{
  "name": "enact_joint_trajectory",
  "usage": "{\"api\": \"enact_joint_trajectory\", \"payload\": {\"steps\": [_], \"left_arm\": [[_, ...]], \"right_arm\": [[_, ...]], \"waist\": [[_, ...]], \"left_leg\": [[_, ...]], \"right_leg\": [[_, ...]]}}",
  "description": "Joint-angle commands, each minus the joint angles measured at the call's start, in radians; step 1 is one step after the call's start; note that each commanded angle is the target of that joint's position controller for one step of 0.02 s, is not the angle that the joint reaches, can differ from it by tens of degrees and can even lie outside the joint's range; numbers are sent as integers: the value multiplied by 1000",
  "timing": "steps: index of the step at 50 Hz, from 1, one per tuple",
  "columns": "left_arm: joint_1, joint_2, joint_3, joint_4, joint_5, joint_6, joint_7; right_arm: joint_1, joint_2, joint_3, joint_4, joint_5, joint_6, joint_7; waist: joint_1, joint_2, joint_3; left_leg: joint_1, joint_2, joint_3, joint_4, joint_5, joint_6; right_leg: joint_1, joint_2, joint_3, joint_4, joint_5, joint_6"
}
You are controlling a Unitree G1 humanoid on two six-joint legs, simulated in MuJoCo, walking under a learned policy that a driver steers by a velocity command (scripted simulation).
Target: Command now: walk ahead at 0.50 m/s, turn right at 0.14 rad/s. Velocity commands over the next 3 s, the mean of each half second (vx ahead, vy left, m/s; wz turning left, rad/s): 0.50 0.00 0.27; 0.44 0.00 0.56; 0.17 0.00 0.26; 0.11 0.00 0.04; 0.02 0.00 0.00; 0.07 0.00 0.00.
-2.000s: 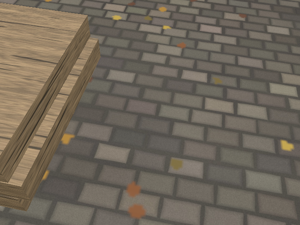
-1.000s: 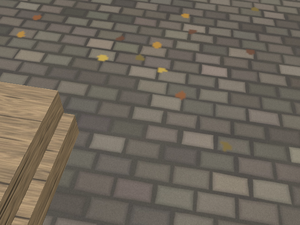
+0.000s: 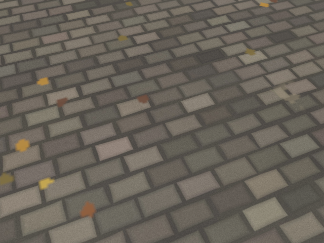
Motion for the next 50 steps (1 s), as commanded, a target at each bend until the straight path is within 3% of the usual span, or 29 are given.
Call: {"api": "enact_joint_trajectory", "payload": {"steps": [1, 3, 7, 10, 12, 14, 16, 17, 18, 19, 20, 21, 22, 24, 28, 31, 34, 37, 39, 40, 41, 42, 43, 44, 45, 46, 47, 48, 50], "left_arm": [[-91, 106, 25, -117, 19, -37, -6], [-102, 66, 15, -130, 19, -44, -11], [-221, 7, -15, -164, 22, -55, -20], [-293, 29, -11, -174, 8, -59, -29], [-323, 47, -5, -186, 8, -64, -33], [-297, 68, 8, -177, 10, -68, -33], [-152, 114, 34, -141, 19, -66, -18], [3, 182, 53, -123, 35, -63, -6], [59, 250, 69, -101, 43, -45, -13], [36, 167, 51, -93, 34, -45, -19], [-8, 112, 34, -94, 26, -49, -22], [-68, 83, 23, -93, 28, -52, -26], [-109, 54, 16, -85, 30, -54, -30], [-141, 44, 18, -67, 36, -64, -29], [-123, 82, 36, -25, 35, -76, -20], [-117, 110, 43, -4, 33, -70, -14], [-75, 142, 52, 23, 22, -60, -8], [-42, 166, 61, 50, 6, -44, -8], [-45, 194, 68, 55, 0, -30, -4], [-47, 210, 72, 55, -4, -21, 0], [-58, 215, 71, 52, -8, -13, 3], [-55, 194, 60, 42, 0, -14, 9], [27, 59, 18, -15, 51, -30, 0], [2, 87, 8, -25, 38, -63, -11], [-102, 155, 26, -47, 0, -74, -18], [-131, 141, 19, -58, 0, -79, -13], [-129, 138, 22, -42, 22, -74, -1], [-118, 154, 31, -39, 34, -61, 6], [-92, 136, 29, -36, 40, -31, 9]], "right_arm": [[105, -96, -16, -8, -4, 13, -3], [118, -91, -13, 4, 10, 13, -5], [139, -172, -36, 22, 27, 20, -22], [189, -178, -36, 40, 33, 30, -23], [218, -175, -35, 48, 41, 37, -23], [217, -181, -35, 52, 43, 42, -26], [208, -134, -20, 44, 32, 42, -26], [200, -64, 5, 18, 14, 37, -26], [303, -17, 22, -20, 37, 23, -29], [281, -115, -2, -3, 54, 27, -35], [218, -150, -16, -9, 51, 33, -36], [202, -137, -18, -3, 43, 41, -38], [185, -126, -21, -5, 34, 48, -37], [172, -90, -19, -17, 35, 65, -27], [98, -59, -14, -63, 29, 81, -12], [18, -45, -5, -94, 28, 76, 5], [-84, -41, 3, -138, 26, 74, 22], [-145, -58, 0, -180, 28, 77, 36], [-127, -85, -13, -196, 25, 82, 41], [-71, -110, -28, -190, 24, 86, 40], [60, -150, -53, -160, 26, 89, 34], [227, -217, -88, -117, 24, 98, 16], [234, -344, -109, -119, 21, 99, -4], [229, -315, -91, -172, 11, 85, 0], [191, -247, -69, -171, 4, 73, 9], [149, -212, -61, -165, 13, 65, 9], [91, -184, -55, -169, 22, 66, 5], [49, -163, -48, -182, 17, 69, -1], [16, -172, -50, -190, -1, 73, -7]], "waist": [[-47, 130, -11], [-32, 155, -16], [-50, 133, -4], [-73, 132, 1], [-75, 132, 6], [-40, 132, 0], [43, 118, -64], [111, -14, -186], [64, -308, -287], [71, -198, -196], [69, -128, -89], [39, -77, -45], [19, -73, -7], [-8, -92, 14], [-7, -36, 29], [17, -26, 43], [51, -7, 71], [55, -10, 84], [24, -37, 46], [-14, -54, -1], [-92, -45, -72], [-173, 0, -152], [-75, 283, -234], [-101, 237, -436], [-127, 132, -345], [-92, 89, -222], [-51, 32, -145], [-16, 48, -115], [23, 67, -108]], "left_leg": [[310, 265, -389, -257, 4, 193], [279, 235, -347, -281, 110, 211], [182, 210, -261, -311, 151, 210], [144, 209, -250, -301, 145, 189], [154, 221, -282, -273, 92, 173], [145, 222, -305, -220, 50, 145], [67, 152, -277, -55, 59, 94], [-56, 77, -192, 245, -95, 50], [-316, -4, -86, 521, -420, 14], [-418, 54, -126, 669, -397, 6], [-446, 83, -135, 711, -305, 9], [-411, 111, -124, 705, -227, -1], [-393, 132, -122, 676, -175, -10], [-335, 161, -106, 645, -111, -20], [-374, 170, -96, 529, 10, -45], [-333, 162, -57, 349, 156, -40], [-308, 148, -9, 224, 205, -18], [-310, 131, 24, 155, 135, 20], [-224, 78, 78, 138, 36, 59], [-131, 38, 108, 139, -15, 82], [51, -7, 127, 94, 4, 115], [332, -2, 57, 48, 80, 153], [694, 278, -428, 35, 200, 311], [775, 422, -803, -106, 245, 434], [702, 383, -631, -113, 379, 375], [557, 329, -479, -102, 471, 334], [418, 282, -383, -108, 514, 292], [301, 254, -331, -129, 558, 276], [168, 230, -295, -158, 645, 276]], "right_leg": [[-357, -129, -20, 18, 110, 10], [-317, -134, -53, -100, 106, 23], [-206, -110, -96, -407, 232, 52], [-103, -75, -98, -534, 397, 62], [-56, -67, -82, -596, 422, 54], [47, -67, -81, -658, 424, 34], [283, -107, -63, -686, 364, -7], [497, -290, 115, -699, 304, -67], [667, -496, 509, -818, 65, -198], [592, -478, 574, -872, -105, -202], [502, -439, 436, -880, -53, -170], [416, -393, 319, -899, 70, -149], [354, -356, 226, -921, 178, -140], [271, -318, 90, -964, 325, -129], [267, -323, -56, -999, 495, -155], [263, -302, -165, -1008, 524, -139], [296, -319, -227, -1006, 531, -126], [389, -348, -267, -959, 615, -104], [429, -351, -303, -850, 903, -83], [434, -346, -320, -744, 1070, -71], [389, -322, -347, -563, 1139, -49], [211, -278, -358, -298, 1002, -2], [-244, -111, -339, 94, 104, 76], [-357, -12, -92, 288, -217, 89], [-413, -73, -29, 295, -143, 73], [-413, -108, -48, 221, -70, 63], [-379, -144, -56, 141, -14, 69], [-308, -163, -53, 91, 21, 74], [-221, -152, -64, 34, 56, 93]]}}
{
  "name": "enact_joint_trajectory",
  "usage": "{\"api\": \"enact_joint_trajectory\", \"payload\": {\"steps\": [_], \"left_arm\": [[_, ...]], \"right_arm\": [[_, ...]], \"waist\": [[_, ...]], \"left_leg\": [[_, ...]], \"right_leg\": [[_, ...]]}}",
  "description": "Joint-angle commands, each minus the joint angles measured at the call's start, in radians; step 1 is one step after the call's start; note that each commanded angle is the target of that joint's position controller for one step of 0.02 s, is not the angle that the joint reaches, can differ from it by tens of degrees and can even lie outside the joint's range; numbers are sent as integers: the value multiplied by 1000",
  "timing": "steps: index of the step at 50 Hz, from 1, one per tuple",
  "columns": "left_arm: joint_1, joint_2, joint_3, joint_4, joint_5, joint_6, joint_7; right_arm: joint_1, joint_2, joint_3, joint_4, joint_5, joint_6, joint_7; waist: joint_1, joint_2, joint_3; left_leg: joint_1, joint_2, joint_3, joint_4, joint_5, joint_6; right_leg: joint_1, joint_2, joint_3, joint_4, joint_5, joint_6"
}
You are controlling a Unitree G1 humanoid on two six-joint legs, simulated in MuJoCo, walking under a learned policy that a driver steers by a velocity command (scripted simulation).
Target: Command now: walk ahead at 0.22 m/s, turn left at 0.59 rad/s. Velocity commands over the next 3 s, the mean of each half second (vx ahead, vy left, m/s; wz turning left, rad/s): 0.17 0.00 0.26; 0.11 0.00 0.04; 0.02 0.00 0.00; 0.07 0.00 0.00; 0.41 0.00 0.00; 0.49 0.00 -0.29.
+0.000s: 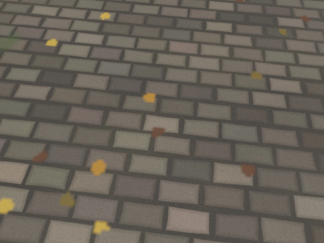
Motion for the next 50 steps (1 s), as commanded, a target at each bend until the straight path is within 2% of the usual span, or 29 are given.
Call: {"api": "enact_joint_trajectory", "payload": {"steps": [1, 3, 5, 7, 11, 13, 14, 15, 16, 17, 18, 19, 20, 21, 23, 25, 27, 29, 31, 32, 33, 34, 35, 37, 38, 40, 43, 45, 50], "left_arm": [[91, 105, 30, -44, 13, 18, 13], [80, 81, 21, -42, 14, 28, 17], [39, 65, 13, -47, 14, 33, 13], [-16, 60, 9, -57, 6, 34, 6], [-89, 73, 10, -73, 1, 32, -7], [-94, 84, 15, -77, 5, 27, -13], [-77, 81, 16, -73, 8, 22, -15], [-54, 74, 15, -65, 14, 15, -17], [-38, 101, 16, -67, 30, 9, -15], [-40, 154, 26, -74, 31, 15, -10], [-4, 115, 23, -44, 17, 29, -9], [50, 115, 28, -27, -9, 37, -12], [91, 125, 30, -13, -11, 43, -12], [106, 140, 31, -11, -3, 42, -10], [85, 153, 37, -12, -2, 32, -1], [26, 126, 32, -24, -9, 33, 1], [-8, 116, 30, -23, -7, 42, 0], [-2, 105, 27, -8, -11, 54, -3], [15, 54, 8, 4, -9, 55, -7], [28, 17, -6, 8, 5, 51, -10], [76, -33, -22, 5, 24, 45, -9], [65, -12, -22, 4, 23, 46, -1], [35, 31, -13, 7, 16, 49, 6], [48, 58, -7, 25, 17, 55, 16], [61, 66, -6, 32, 19, 56, 18], [74, 75, -5, 56, 10, 54, 18], [68, 58, -11, 85, -2, 61, 16], [56, 54, -10, 102, -3, 73, 17], [26, 62, -3, 143, -2, 96, 27]], "right_arm": [[-14, -154, -46, -71, -11, -13, -16], [-7, -157, -45, -55, -6, -8, -29], [1, -145, -39, -41, 3, 4, -42], [11, -138, -33, -28, 1, 15, -50], [33, -130, -22, 1, -10, 25, -49], [32, -119, -14, 13, -8, 26, -44], [20, -107, -8, 17, -2, 26, -45], [15, -89, 1, 23, 2, 25, -45], [56, -53, 14, 28, -14, 17, -44], [168, -40, 18, 46, -35, 8, -39], [177, -36, 22, 51, -21, 7, -42], [99, -77, 14, 32, -13, 7, -42], [30, -92, 5, 14, -1, 10, -42], [-14, -102, -1, 1, 4, 15, -39], [-13, -109, -10, -2, 7, 10, -32], [-1, -65, -1, 17, 5, -6, -30], [3, -11, 15, 37, -7, -16, -28], [38, -2, 15, 56, -12, -16, -25], [74, -21, 10, 66, -21, -4, -26], [82, -70, 2, 54, -26, 1, -34], [38, -135, -7, 35, -30, 13, -44], [3, -94, 4, 36, -28, 22, -42], [-31, -64, 14, 28, -27, 22, -39], [-30, -61, 21, 38, -30, 10, -35], [-16, -64, 22, 49, -26, 1, -34], [26, -77, 16, 76, -12, -7, -35], [32, -69, 15, 103, -5, 2, -40], [18, -63, 14, 117, -6, 9, -39], [-12, -57, 9, 159, -5, 16, -35]], "waist": [[39, 49, -198], [38, 58, -213], [20, 80, -228], [-4, 97, -227], [-39, 112, -194], [-36, 121, -179], [-18, 122, -173], [8, 112, -168], [-5, 59, -208], [-71, -77, -252], [-54, -168, -271], [0, -176, -227], [35, -172, -177], [55, -178, -126], [38, -171, -89], [17, -151, -87], [11, -149, -118], [-13, -140, -173], [-32, -117, -206], [-25, -49, -207], [36, 136, -193], [29, 196, -169], [19, 175, -109], [20, 164, -91], [22, 138, -106], [9, 84, -157], [2, 56, -198], [4, 41, -194], [11, 21, -159]], "left_leg": [[150, 268, -266, -158, 664, 205], [137, 251, -222, -152, 691, 192], [142, 226, -191, -139, 639, 159], [149, 216, -187, -136, 559, 133], [187, 246, -242, -111, 439, 126], [211, 262, -283, -65, 415, 123], [210, 253, -294, -36, 381, 107], [189, 224, -293, -10, 315, 72], [146, 172, -277, 21, 157, 24], [57, 79, -204, 80, -166, -18], [-29, 39, -110, 134, -340, -55], [-93, 41, -54, 190, -356, -74], [-149, 48, -32, 245, -372, -81], [-196, 65, -41, 332, -407, -87], [-236, 106, -54, 439, -402, -84], [-156, 107, -16, 323, -345, -79], [-3, 78, 26, 180, -232, -90], [129, 58, 50, 23, -42, -104], [277, 75, 26, -84, 50, -90], [337, 173, -82, -106, 111, -62], [292, 278, -201, -129, 107, 3], [199, 301, -251, -166, -104, 56], [160, 268, -245, -174, -171, 49], [152, 230, -201, -138, -15, 21], [172, 216, -176, -102, 136, 9], [251, 183, -120, -30, 416, -16], [320, 184, -109, 8, 627, -13], [322, 186, -109, 5, 643, -7], [285, 165, -92, -29, 504, -14]], "right_leg": [[-49, -15, 20, -69, 66, 26], [-51, 1, 10, -164, 136, 43], [-35, 5, 11, -267, 241, 47], [-9, 13, 13, -370, 330, 45], [32, 25, 22, -513, 330, 27], [58, 36, 20, -582, 272, 2], [103, 41, 13, -657, 296, -17], [194, 34, 13, -785, 438, -42], [323, -52, 95, -806, 661, -75], [455, -160, 191, -754, 762, -154], [486, -212, 286, -783, 503, -253], [468, -229, 392, -859, 183, -288], [444, -246, 462, -926, -43, -293], [406, -265, 502, -981, -167, -297], [360, -259, 473, -1018, -178, -277], [306, -181, 319, -1020, -26, -229], [254, -110, 176, -977, 231, -214], [258, -93, 112, -900, 426, -211], [210, -71, 90, -837, 368, -151], [155, -30, 61, -769, 244, -92], [128, 63, -28, -686, 112, -27], [170, 44, -32, -693, 102, -5], [176, 39, -35, -686, 140, 2], [203, 23, -18, -694, 224, 3], [231, 7, -1, -715, 301, 6], [266, 3, -1, -715, 419, 13], [291, 1, -5, -711, 454, 18], [308, 0, -8, -720, 442, 20], [346, -1, -13, -752, 427, 18]]}}
Over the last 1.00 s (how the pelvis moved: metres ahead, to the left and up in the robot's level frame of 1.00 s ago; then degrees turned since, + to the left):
0.47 0.10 0.00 30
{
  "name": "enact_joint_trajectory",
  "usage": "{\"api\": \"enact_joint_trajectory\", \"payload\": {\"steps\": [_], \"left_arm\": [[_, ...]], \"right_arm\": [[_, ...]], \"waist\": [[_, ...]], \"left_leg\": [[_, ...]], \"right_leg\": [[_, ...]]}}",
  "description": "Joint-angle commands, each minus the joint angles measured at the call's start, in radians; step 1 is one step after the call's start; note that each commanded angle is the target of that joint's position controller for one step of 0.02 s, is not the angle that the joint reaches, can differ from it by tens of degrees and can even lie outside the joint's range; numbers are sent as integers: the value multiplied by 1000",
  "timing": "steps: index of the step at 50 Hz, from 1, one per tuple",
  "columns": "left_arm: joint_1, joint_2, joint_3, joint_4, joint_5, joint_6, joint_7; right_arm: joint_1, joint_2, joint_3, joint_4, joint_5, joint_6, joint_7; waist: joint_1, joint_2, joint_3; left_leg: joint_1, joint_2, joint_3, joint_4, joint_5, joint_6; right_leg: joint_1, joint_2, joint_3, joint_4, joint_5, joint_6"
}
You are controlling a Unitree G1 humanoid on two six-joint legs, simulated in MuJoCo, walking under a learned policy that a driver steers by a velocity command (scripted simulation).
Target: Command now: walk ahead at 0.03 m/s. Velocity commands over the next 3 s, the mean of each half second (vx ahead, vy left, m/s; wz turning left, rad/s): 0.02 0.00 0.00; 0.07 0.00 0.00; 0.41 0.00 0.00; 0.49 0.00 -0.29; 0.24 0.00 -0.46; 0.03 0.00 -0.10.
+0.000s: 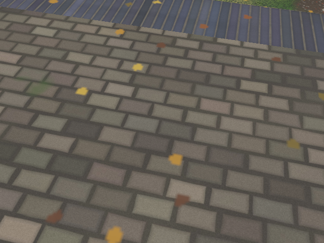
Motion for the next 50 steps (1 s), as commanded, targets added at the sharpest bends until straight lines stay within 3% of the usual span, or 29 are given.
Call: {"api": "enact_joint_trajectory", "payload": {"steps": [1, 19, 40, 42, 44, 46, 47, 49, 50], "left_arm": [[31, 104, 26, -4, 0, 5, 9], [44, 89, 25, 137, 4, -10, 18], [147, 38, 7, 208, 3, -23, 20], [173, 21, 5, 220, -3, -19, 23], [152, 23, 6, 198, -6, -25, 25], [132, -9, 0, 172, -8, -48, 15], [125, -12, 1, 165, -12, -61, 6], [149, -14, 6, 162, -24, -81, -11], [198, -22, 6, 176, -26, -90, -16]], "right_arm": [[0, -133, -36, -20, 1, -7, -3], [-6, -126, -30, 118, -3, 7, -25], [39, -94, -15, 199, 2, 10, -31], [63, -101, -18, 212, 7, 14, -36], [86, -140, -33, 211, 18, 13, -38], [144, -182, -50, 217, 24, -4, -34], [156, -193, -56, 218, 25, -14, -34], [90, -177, -54, 189, 26, -29, -32], [22, -169, -52, 165, 39, -31, -29]], "waist": [[11, 24, -81], [4, 26, 9], [-2, 12, 27], [-5, 35, 16], [-18, 91, 71], [-36, 190, 94], [-37, 203, 105], [8, 181, 122], [53, 167, 124]], "left_leg": [[103, 116, -106, -52, 636, 28], [29, 84, -81, -134, 189, 6], [12, 68, -54, -135, 145, -7], [3, 57, -56, -155, -132, 7], [-55, 117, -145, -210, -445, 56], [-50, 268, -356, -313, -581, 139], [-89, 325, -442, -350, -577, 177], [-135, 343, -440, -350, -501, 179], [-198, 307, -364, -325, -445, 147]], "right_leg": [[5, 4, -13, -27, 305, -17], [-38, 18, -31, -78, 173, -26], [-77, 33, -35, -85, 146, -40], [-89, 71, -78, -43, -43, -51], [-183, 98, -108, 60, -218, -76], [-266, 86, -119, 230, -166, -92], [-261, 56, -88, 304, -145, -107], [-234, 23, -59, 295, -188, -147], [-125, 22, -69, 155, -157, -171]]}}
Over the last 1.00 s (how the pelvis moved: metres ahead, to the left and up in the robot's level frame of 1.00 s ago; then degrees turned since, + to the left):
0.22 0.02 0.00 7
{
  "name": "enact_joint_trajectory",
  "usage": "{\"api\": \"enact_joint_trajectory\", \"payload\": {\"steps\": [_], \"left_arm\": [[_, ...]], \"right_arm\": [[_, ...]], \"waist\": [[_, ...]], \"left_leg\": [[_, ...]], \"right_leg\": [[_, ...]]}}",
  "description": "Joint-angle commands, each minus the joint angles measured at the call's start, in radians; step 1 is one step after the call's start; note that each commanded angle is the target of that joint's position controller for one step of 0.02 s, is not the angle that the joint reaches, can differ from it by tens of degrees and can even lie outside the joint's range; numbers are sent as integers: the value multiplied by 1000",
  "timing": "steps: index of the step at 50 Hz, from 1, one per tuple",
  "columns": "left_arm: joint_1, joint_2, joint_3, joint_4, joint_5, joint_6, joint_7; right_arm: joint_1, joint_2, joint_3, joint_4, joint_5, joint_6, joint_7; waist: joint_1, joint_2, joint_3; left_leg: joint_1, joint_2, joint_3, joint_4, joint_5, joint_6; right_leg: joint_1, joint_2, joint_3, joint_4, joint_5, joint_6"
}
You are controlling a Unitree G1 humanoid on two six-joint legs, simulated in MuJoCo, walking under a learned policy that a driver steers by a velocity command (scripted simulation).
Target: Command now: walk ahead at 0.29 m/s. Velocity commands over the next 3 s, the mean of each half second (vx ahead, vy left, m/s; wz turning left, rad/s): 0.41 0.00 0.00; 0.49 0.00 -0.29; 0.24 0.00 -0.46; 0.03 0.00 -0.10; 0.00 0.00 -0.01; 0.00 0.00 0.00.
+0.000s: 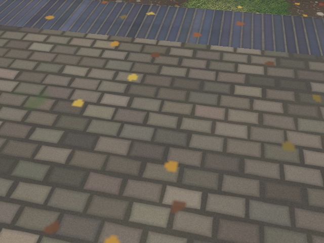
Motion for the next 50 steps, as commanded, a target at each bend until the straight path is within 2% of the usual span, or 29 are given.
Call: {"api": "enact_joint_trajectory", "payload": {"steps": [1, 2, 3, 4, 5, 6, 8, 10, 12, 15, 18, 21, 23, 24, 25, 26, 27, 28, 29, 30, 31, 33, 34, 36, 40, 43, 47, 48, 50], "left_arm": [[115, 41, 15, -2, -4, -38, -16], [190, 67, 27, 30, 8, -37, -16], [307, 134, 44, 46, 11, -36, -14], [352, 231, 57, 40, 16, -49, -31], [277, 186, 42, 21, 22, -66, -33], [211, 139, 30, -4, 14, -77, -34], [148, 117, 21, -33, 8, -78, -45], [191, 75, 8, -28, 18, -67, -40], [231, 87, 8, -26, 23, -57, -29], [234, 124, 14, -41, 24, -48, -14], [261, 143, 24, -34, 13, -49, -10], [247, 152, 36, -31, 3, -43, -8], [211, 178, 48, -43, 6, -34, -7], [189, 179, 51, -51, 11, -25, -7], [165, 176, 47, -67, 17, -22, -9], [195, 114, 30, -92, 30, -27, -16], [291, -20, -6, -86, 14, -54, -28], [184, 81, 21, -103, -18, -80, -32], [97, 126, 35, -132, -42, -92, -30], [56, 128, 40, -138, -39, -94, -19], [48, 122, 52, -136, -27, -83, -11], [98, 71, 54, -128, -26, -48, -9], [93, 59, 55, -134, -27, -34, -8], [21, 74, 61, -170, -20, -21, -6], [-111, 84, 64, -225, -8, -30, -23], [-237, 61, 47, -272, -2, -36, -46], [-359, 52, 33, -346, -5, -34, -77], [-371, 57, 34, -364, -7, -33, -86], [-339, 90, 48, -385, -10, -30, -101]], "right_arm": [[-162, -154, -27, -92, 22, -21, 3], [-172, -119, -19, -101, 17, -23, 6], [-169, -44, 2, -111, -2, -33, 17], [-183, -53, -4, -150, 7, -51, 15], [-195, -80, -9, -152, 25, -64, 17], [-168, -87, -9, -140, 30, -75, 24], [-156, -109, -21, -120, 7, -87, 29], [-188, -93, -25, -124, -2, -88, 40], [-243, -54, -16, -145, -3, -81, 47], [-384, -20, 4, -202, 2, -79, 55], [-460, -33, 11, -238, 8, -79, 67], [-481, -62, 7, -268, 11, -87, 80], [-385, -114, -17, -255, 8, -91, 80], [-238, -151, -40, -214, 10, -90, 74], [-58, -193, -64, -160, 12, -83, 64], [114, -264, -83, -125, -9, -74, 51], [142, -268, -73, -110, -20, -74, 60], [65, -185, -51, -112, -10, -80, 63], [-38, -139, -37, -132, -6, -88, 62], [-119, -110, -28, -147, -14, -99, 65], [-152, -75, -19, -144, -25, -108, 71], [-144, -48, -11, -119, -35, -116, 72], [-129, -57, -12, -106, -34, -118, 66], [-106, -94, -18, -90, -38, -121, 51], [-62, -122, -20, -84, -44, -117, 25], [-12, -144, -20, -82, -34, -111, 13], [84, -165, -26, -59, -21, -80, 8], [89, -172, -29, -61, -19, -70, 6], [62, -200, -37, -82, -19, -52, 0]], "waist": [[104, 103, 159], [120, 12, 133], [140, -220, 50], [134, -346, 82], [93, -219, 159], [61, -146, 190], [39, -107, 162], [52, -125, 128], [64, -120, 118], [87, -109, 145], [93, -126, 174], [59, -129, 170], [-12, -163, 76], [-88, -174, -15], [-169, -164, -118], [-183, 2, -267], [-112, 243, -409], [-123, 166, -271], [-92, 111, -114], [-51, 7, -55], [-18, -2, -16], [25, 45, -2], [33, 54, 21], [33, 53, 65], [9, 19, 87], [-34, 3, 100], [-74, -10, 126], [-69, -2, 122], [-27, 45, 73]], "left_leg": [[-276, 187, -243, -263, -355, 121], [-335, 104, -136, -98, -246, 80], [-429, 5, 20, 264, -168, 14], [-606, -46, 14, 455, -262, 13], [-668, 23, -60, 598, -206, 29], [-708, 61, -74, 637, -92, 41], [-681, 102, -51, 581, 56, 42], [-622, 108, -11, 504, 136, 23], [-606, 97, 21, 419, 185, -1], [-515, 62, 57, 205, 281, -19], [-452, 43, 74, 94, 325, -9], [-416, 38, 58, 23, 302, 33], [-253, -11, 83, 21, 257, 68], [-74, -42, 100, 21, 254, 94], [191, -13, 62, 25, 269, 126], [536, 217, -250, 22, 140, 210], [690, 411, -733, -169, -55, 343], [578, 356, -708, -242, -101, 289], [403, 337, -523, -261, -12, 245], [238, 308, -398, -288, 106, 214], [122, 274, -295, -315, 187, 190], [16, 236, -180, -369, 200, 172], [-18, 230, -138, -391, 209, 172], [-37, 233, -83, -427, 230, 178], [30, 218, 25, -434, 339, 154], [76, 211, 103, -439, 377, 131], [282, 265, 145, -359, 485, 120], [321, 278, 156, -322, 556, 113], [354, 288, 190, -201, 881, 90]], "right_leg": [[145, 4, -25, -226, 84, -57], [262, -6, 30, -288, 131, -47], [384, -202, 314, -423, 10, -83], [374, -376, 687, -565, -178, -206], [312, -400, 722, -581, -238, -230], [309, -358, 613, -572, -181, -196], [327, -272, 410, -569, 81, -127], [336, -211, 259, -561, 352, -100], [335, -189, 187, -556, 505, -106], [252, -169, 128, -589, 525, -107], [246, -192, 106, -611, 530, -119], [332, -234, 86, -563, 663, -107], [381, -245, 64, -428, 1020, -85], [364, -223, 38, -268, 1170, -66], [234, -185, 23, -57, 1128, -36], [-76, -86, -5, 290, 716, -1], [-323, 88, 107, 590, -99, 33], [-425, 32, 187, 699, -89, 6], [-462, -18, 153, 696, 0, -12], [-404, -71, 137, 645, 96, -18], [-347, -101, 133, 597, 146, -20], [-262, -130, 144, 540, 179, -29], [-268, -135, 143, 515, 182, -28], [-346, -141, 150, 457, 253, -14], [-445, -118, 151, 231, 475, 4], [-418, -99, 66, 60, 578, 4], [-500, -78, 13, -48, 497, -17], [-498, -67, -5, -63, 446, -28], [-392, -10, -65, -72, 344, -62]]}}
Over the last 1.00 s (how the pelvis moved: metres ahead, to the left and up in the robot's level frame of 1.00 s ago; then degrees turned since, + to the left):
-0.01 -0.03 0.00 -1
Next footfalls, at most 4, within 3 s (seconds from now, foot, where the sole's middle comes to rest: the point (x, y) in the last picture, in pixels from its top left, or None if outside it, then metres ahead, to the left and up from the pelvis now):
0.50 left None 0.40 0.11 -0.77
1.06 right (205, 208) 0.70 -0.14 -0.77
1.54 left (173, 170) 0.90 -0.01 -0.77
1.82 right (219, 203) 0.72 -0.21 -0.77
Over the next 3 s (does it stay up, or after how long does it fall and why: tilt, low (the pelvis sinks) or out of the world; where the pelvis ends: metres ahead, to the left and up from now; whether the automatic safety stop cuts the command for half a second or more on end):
stays up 0.77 -0.10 0.00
